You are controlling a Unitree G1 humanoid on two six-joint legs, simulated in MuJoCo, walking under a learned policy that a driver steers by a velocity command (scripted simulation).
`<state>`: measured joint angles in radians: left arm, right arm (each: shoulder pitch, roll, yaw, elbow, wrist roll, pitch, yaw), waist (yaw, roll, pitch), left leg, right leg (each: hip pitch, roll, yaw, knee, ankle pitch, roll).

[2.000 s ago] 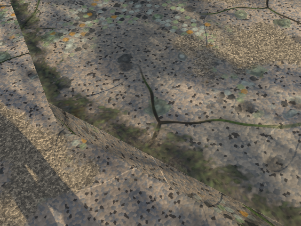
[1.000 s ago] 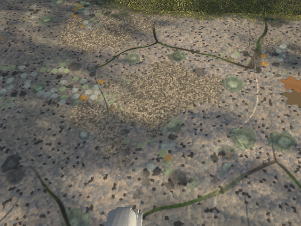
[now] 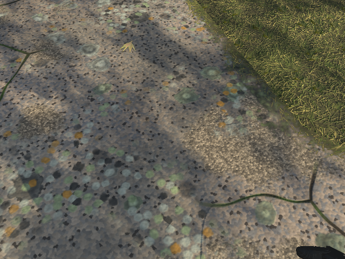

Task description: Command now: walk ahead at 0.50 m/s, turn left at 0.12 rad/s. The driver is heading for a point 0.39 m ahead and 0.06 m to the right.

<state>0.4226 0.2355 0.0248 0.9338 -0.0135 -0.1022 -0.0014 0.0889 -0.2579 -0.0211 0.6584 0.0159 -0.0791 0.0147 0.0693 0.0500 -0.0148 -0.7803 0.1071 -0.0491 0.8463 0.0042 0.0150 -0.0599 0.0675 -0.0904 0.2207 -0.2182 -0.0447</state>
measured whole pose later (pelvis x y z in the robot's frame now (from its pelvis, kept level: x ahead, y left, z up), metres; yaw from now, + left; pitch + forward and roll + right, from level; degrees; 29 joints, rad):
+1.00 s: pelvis +0.29 -0.01 -0.01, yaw -9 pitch -1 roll +0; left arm 0.10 0.18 0.05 0.89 0.01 0.01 0.02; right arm 0.23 -0.22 -0.06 0.97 -0.01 0.00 -0.04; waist -0.02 -0.01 0.03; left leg -0.16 0.05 0.06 0.53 -0.36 -0.04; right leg -0.31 0.01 -0.01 0.55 -0.23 -0.03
